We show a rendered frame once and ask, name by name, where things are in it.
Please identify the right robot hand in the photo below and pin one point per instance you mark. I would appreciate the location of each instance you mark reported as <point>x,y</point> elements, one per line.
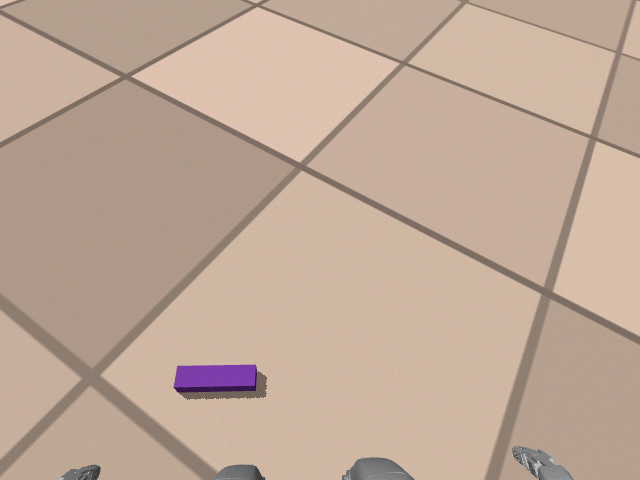
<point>540,464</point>

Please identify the carton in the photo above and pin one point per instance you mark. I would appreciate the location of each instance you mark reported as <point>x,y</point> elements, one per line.
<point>215,378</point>

